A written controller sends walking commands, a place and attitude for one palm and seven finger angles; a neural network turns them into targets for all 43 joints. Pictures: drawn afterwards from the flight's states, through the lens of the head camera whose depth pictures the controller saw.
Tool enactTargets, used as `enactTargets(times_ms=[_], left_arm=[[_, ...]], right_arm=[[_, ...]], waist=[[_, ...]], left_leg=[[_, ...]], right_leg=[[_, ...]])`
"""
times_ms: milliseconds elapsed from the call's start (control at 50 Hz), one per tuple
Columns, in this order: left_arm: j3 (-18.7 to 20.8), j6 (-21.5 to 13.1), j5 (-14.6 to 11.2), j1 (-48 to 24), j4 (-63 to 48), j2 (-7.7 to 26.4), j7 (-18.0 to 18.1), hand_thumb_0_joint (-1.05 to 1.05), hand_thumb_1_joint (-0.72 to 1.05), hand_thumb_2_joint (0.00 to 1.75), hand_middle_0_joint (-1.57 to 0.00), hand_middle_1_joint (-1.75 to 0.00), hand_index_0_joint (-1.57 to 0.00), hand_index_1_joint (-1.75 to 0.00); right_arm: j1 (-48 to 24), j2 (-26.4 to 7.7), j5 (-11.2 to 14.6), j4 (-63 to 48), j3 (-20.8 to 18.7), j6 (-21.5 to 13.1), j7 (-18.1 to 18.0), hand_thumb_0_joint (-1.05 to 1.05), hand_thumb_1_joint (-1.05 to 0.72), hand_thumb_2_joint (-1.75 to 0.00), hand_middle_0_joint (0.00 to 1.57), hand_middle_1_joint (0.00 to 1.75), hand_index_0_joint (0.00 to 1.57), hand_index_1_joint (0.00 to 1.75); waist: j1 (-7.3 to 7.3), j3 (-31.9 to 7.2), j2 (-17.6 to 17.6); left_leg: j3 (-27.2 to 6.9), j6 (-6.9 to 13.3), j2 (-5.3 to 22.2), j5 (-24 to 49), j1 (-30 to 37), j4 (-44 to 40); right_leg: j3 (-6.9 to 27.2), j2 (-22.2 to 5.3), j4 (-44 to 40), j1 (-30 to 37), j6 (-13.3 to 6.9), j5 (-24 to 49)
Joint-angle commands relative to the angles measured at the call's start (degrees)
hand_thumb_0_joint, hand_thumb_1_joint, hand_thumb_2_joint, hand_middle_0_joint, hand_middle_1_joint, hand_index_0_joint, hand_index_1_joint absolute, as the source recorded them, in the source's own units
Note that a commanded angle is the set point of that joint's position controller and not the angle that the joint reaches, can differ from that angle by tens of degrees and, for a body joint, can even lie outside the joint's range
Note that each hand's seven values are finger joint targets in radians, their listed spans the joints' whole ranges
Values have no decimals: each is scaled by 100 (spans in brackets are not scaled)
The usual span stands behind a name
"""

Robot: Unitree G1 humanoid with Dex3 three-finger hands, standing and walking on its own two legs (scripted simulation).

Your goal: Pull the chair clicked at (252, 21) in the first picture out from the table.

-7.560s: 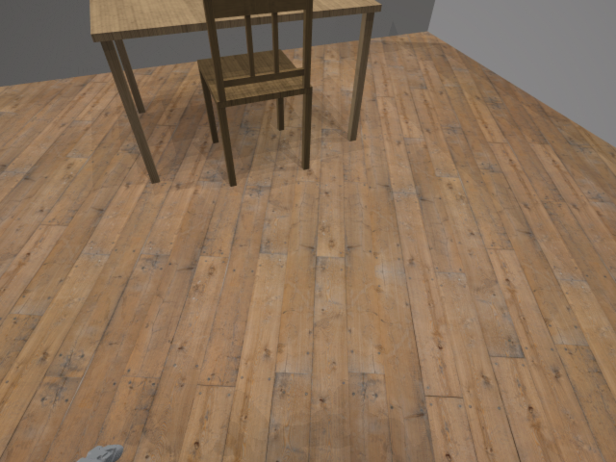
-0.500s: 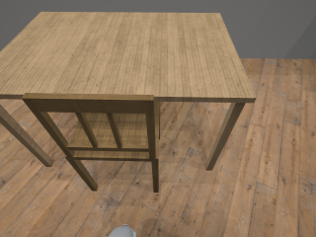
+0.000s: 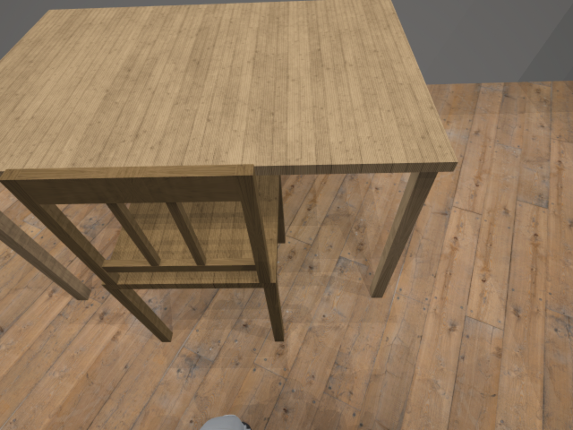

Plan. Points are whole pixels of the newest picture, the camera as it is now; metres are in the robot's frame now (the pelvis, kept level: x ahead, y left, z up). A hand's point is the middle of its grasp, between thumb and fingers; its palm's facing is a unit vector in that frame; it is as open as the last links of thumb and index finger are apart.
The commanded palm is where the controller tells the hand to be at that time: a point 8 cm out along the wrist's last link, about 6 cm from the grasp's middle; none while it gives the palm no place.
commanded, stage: come to a stop and stand still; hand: left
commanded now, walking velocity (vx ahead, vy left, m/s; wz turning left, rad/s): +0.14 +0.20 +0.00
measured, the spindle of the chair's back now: (136, 234) +0.45 +0.35 -0.10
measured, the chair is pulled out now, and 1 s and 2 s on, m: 0.00 0.00 0.00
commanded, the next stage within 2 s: look again from close up in 0.78 s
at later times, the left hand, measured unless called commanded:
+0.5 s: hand out of the picture -0.05 +0.19 -0.14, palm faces +0.12 -0.95 -0.27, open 7.3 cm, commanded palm none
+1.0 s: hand out of the picture -0.01 +0.17 -0.15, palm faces +0.02 -0.97 -0.24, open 7.3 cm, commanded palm none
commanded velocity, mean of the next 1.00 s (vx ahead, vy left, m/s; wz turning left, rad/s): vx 0.06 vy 0.02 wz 0.00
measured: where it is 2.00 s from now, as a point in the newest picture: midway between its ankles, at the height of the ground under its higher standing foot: outside the picture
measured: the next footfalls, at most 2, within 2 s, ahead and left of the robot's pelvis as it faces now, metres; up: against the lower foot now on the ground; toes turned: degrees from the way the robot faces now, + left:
left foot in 0.56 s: +0.00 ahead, +0.12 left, +0.00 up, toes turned +4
right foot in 0.86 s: +0.01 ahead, -0.09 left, +0.00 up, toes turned +0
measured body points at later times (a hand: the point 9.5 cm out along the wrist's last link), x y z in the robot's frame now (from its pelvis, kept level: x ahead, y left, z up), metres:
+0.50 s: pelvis -0.04 +0.00 +0.02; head -0.02 -0.02 +0.47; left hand -0.06 +0.24 -0.12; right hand +0.03 -0.25 -0.14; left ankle -0.07 +0.15 -0.70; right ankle +0.00 -0.12 -0.72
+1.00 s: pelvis -0.02 +0.00 +0.01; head +0.01 -0.02 +0.46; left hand -0.01 +0.22 -0.14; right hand -0.02 -0.22 -0.16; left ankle -0.06 +0.13 -0.71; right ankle -0.03 -0.09 -0.72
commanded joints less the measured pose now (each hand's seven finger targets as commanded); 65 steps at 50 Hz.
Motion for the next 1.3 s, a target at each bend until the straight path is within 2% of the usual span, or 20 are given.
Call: enactTargets(times_ms=[0,20,40,100,280,420,480,500,540,580,660,800,840,860,880,920,980,1060,1120,1280], left_arm=[[45,-124,70,434,-190,970,-2,0,90,90,-20,-30,-20,-30],[58,-119,86,129,-274,969,-1,0,90,90,-20,-30,-20,-30],[107,-140,82,-58,-268,976,4,0,90,90,-20,-30,-20,-30],[55,-201,33,-53,-219,787,-22,0,90,90,-20,-30,-20,-30],[170,-246,32,962,74,842,109,0,90,90,-20,-30,-20,-30],[149,-180,77,516,73,835,11,0,90,90,-20,-30,-20,-30],[73,-125,3,127,125,641,-18,0,90,90,-20,-30,-20,-30],[4,-103,-28,146,122,437,-35,0,90,90,-20,-30,-20,-30],[-85,-75,-26,235,63,-15,-73,0,90,90,-20,-30,-20,-30],[-67,-58,56,218,195,16,-114,0,90,90,-20,-30,-20,-30],[-23,-68,45,637,430,45,-198,0,90,90,-20,-30,-20,-30],[-119,-233,-62,788,487,-80,-142,0,90,90,-20,-30,-20,-30],[-97,-333,-38,1018,666,274,-66,0,90,90,-20,-30,-20,-30],[-131,-357,31,1383,878,378,184,0,90,90,-20,-30,-20,-30],[-235,-451,11,959,568,521,122,0,90,90,-20,-30,-20,-30],[-168,-539,7,755,468,376,91,0,90,90,-20,-30,-20,-30],[-191,-532,-5,646,367,257,120,0,90,90,-20,-30,-20,-30],[-283,-423,-81,626,360,16,89,0,90,90,-20,-30,-20,-30],[-283,-382,-58,649,418,78,74,0,90,90,-20,-30,-20,-30],[-281,-402,-74,740,409,179,49,0,90,90,-20,-30,-20,-30]], right_arm=[[21,-336,42,-471,-69,36,84,0,-90,-90,20,30,20,30],[14,-365,23,-437,-84,59,126,0,-90,-90,20,30,20,30],[32,-356,-6,-344,-63,54,137,0,-90,-90,20,30,20,30],[525,-538,-16,-73,-59,-37,165,0,-90,-90,20,30,20,30],[485,-588,-16,-261,-2,-27,102,0,-90,-90,20,30,20,30],[777,-393,42,-165,52,-108,119,0,-90,-90,20,30,20,30],[1437,-323,30,134,109,-226,78,0,-90,-90,20,30,20,30],[1608,-532,6,200,88,-291,47,0,-90,-90,20,30,20,30],[1432,-1161,-69,63,-26,-277,7,0,-90,-90,20,30,20,30],[947,-912,-88,-28,68,-302,-11,0,-90,-90,20,30,20,30],[932,-710,-54,38,98,-377,-89,0,-90,-90,20,30,20,30],[1258,-626,-20,343,134,-397,-133,0,-90,-90,20,30,20,30],[1359,-284,83,367,187,-433,-105,0,-90,-90,20,30,20,30],[580,-431,95,58,185,-507,-21,0,-90,-90,20,30,20,30],[948,-110,38,-131,248,-414,28,0,-90,-90,20,30,20,30],[1202,-74,14,38,259,-351,87,0,-90,-90,20,30,20,30],[1368,14,44,101,305,-400,40,0,-90,-90,20,30,20,30],[1666,-216,2,338,331,-476,-24,0,-90,-90,20,30,20,30],[1467,-153,1,374,381,-444,-50,0,-90,-90,20,30,20,30],[1507,-273,14,471,408,-449,-73,0,-90,-90,20,30,20,30]], waist=[[129,-520,-1507],[18,-291,-960],[1,-64,-1273],[-76,-15,-982],[347,-699,-761],[178,-722,-1211],[-220,-598,-979],[-294,-597,-297],[-281,0,1270],[-141,399,929],[-26,237,687],[-4,-501,781],[-26,-728,-301],[232,-318,-638],[-127,-603,-850],[-167,-999,-1199],[-274,-1032,-505],[-232,-508,166],[-143,14,459],[-156,-353,-192]], left_leg=[[-632,158,-369,-2179,-88,1478],[-653,171,-316,-1962,3,1668],[-734,220,-320,-1656,-234,1829],[-695,170,-370,-1057,-431,2034],[-781,-14,-443,-1423,-923,1870],[-446,94,-564,-1311,362,518],[-349,154,-594,-348,1880,-985],[-740,222,-236,-672,2112,-1326],[-2721,883,1265,-3017,797,-2683],[-2592,1041,1119,-3013,-83,-2934],[-1819,1023,790,-1487,579,-2527],[-1292,915,487,1237,1085,-1175],[-768,383,-66,324,434,-516],[-448,178,-279,-429,519,343],[-509,239,-402,-1471,365,497],[-403,334,-379,-1514,97,928],[-388,320,-375,-1197,462,274],[-800,508,106,933,988,-622],[-769,493,53,862,781,-729],[-697,450,-43,457,991,-859]], right_leg=[[2041,-1859,-2623,-616,-911,-211],[1921,-1773,-2796,-1004,-973,-1071],[2043,-1597,-2743,-936,-882,-1006],[1386,-1332,-2339,-212,-787,503],[1486,-1779,-1785,1714,-1194,3096],[1212,-1390,-2202,720,-963,1109],[733,-807,-2014,-535,-459,-574],[489,-487,-1535,-896,-288,-788],[-346,176,23,-1084,9,-827],[-87,52,892,-749,-2,-484],[29,7,1532,-1124,47,-98],[-219,143,-1235,415,65,520],[732,-597,-1792,1362,-126,2037],[988,-788,-1707,602,-186,3556],[1033,-1021,-1818,526,-432,2245],[1039,-904,-1814,1084,-776,2636],[764,-872,-1379,1179,-932,3907],[320,-264,-1060,500,-429,2157],[390,-245,-1257,381,-420,1871],[476,-356,-1381,736,-412,2217]])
